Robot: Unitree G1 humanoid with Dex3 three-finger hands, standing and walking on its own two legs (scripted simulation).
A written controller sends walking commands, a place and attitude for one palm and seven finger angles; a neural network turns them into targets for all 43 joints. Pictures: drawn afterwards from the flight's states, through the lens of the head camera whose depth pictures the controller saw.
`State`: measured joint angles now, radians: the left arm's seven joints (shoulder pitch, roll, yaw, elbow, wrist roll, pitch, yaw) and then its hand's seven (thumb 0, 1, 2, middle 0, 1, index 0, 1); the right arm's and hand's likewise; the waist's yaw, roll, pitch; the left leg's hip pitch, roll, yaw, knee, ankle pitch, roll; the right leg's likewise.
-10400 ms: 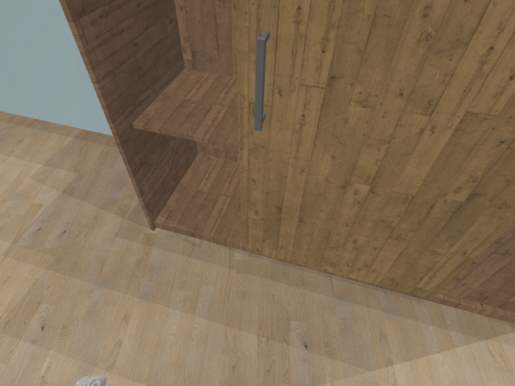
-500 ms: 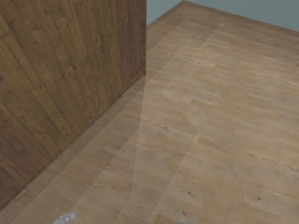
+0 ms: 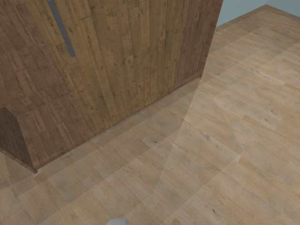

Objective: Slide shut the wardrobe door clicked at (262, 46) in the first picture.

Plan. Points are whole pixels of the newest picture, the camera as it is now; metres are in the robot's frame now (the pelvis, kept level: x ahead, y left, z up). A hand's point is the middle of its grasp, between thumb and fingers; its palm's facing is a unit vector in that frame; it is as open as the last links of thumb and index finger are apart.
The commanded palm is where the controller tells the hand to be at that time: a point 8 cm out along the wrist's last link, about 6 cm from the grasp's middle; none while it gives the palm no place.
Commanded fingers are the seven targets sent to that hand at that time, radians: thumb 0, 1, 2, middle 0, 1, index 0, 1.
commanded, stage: turn to face it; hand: right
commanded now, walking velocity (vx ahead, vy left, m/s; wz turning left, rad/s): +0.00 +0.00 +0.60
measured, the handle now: (61, 29) +0.76 +0.42 +0.10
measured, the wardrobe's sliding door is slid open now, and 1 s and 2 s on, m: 0.44 0.44 0.44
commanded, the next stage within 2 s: take the last steps up to it in 1.06 s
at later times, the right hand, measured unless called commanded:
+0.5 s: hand (211, 221) +0.17 -0.17 -0.18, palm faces -0.23 +0.95 -0.22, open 7.4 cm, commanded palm none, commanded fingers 0.00 -0.90 -0.90 0.20 0.30 0.20 0.30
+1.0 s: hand (179, 199) +0.22 -0.07 -0.16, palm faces -0.50 +0.82 -0.27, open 7.4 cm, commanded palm none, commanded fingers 0.00 -0.90 -0.90 0.20 0.30 0.20 0.30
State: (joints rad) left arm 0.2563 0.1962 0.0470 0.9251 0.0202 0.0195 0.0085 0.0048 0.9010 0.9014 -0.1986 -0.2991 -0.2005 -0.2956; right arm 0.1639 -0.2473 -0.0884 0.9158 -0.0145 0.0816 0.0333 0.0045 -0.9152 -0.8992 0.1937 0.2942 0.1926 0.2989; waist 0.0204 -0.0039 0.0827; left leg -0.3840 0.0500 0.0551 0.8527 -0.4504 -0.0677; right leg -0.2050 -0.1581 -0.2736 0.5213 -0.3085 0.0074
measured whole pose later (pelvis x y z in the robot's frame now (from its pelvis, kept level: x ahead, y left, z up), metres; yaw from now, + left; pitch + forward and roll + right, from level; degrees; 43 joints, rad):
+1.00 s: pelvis +0.03 +0.05 -0.01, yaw +32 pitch +1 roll +0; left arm 0.24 0.25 0.06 0.97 0.01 0.07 0.02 0.01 0.91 0.90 -0.19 -0.30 -0.20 -0.29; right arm 0.16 -0.18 -0.05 0.93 -0.01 0.01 0.00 0.00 -0.91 -0.90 0.20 0.29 0.20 0.30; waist 0.02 -0.06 0.08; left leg -0.27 0.00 0.06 0.58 -0.32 0.03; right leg -0.42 -0.12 -0.08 1.01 -0.50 0.07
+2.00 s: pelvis +0.18 +0.18 +0.00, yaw +37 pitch +0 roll +1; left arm 0.25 0.18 0.06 1.05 0.02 0.00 -0.01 0.01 0.91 0.90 -0.19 -0.30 -0.19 -0.29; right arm 0.32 -0.14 -0.04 1.11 -0.02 -0.07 -0.02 -0.01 -0.94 -0.90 0.20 0.29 0.20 0.30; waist 0.01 -0.04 0.00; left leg -0.09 0.02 0.18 0.35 -0.25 0.02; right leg -0.52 -0.13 -0.09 0.87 -0.23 0.03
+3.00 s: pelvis +0.24 +0.24 +0.01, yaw +38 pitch +0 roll -3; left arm 0.23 0.23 0.06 1.03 0.01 0.07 0.00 0.01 0.91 0.90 -0.19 -0.30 -0.19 -0.29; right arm 0.23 -0.15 -0.04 1.00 -0.03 0.00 -0.03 0.00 -0.91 -0.90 0.20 0.30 0.20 0.30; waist -0.03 -0.02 0.04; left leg -0.27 0.07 0.04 0.46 -0.20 0.01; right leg -0.31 -0.02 0.01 0.80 -0.41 0.05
